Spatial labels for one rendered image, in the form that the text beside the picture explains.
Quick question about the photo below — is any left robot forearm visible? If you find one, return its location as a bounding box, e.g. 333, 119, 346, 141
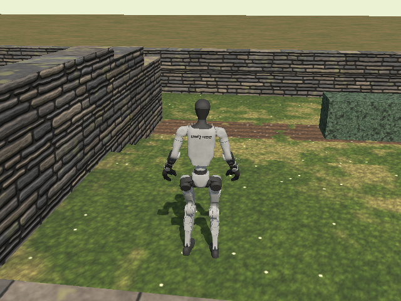
164, 150, 176, 171

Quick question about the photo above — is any robot torso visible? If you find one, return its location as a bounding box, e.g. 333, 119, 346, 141
187, 125, 216, 188

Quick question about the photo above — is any right robot hand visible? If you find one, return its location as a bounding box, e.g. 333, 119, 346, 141
226, 167, 240, 181

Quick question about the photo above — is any right robot upper arm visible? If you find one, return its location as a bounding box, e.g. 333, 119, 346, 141
215, 127, 232, 161

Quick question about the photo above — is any right robot forearm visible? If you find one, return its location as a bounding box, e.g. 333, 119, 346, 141
226, 152, 238, 172

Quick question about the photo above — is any left robot hand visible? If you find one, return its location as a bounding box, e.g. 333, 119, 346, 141
162, 169, 177, 181

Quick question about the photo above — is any left robot upper arm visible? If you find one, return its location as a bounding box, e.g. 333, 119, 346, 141
170, 125, 189, 159

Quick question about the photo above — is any robot left foot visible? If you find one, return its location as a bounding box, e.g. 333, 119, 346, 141
183, 238, 195, 255

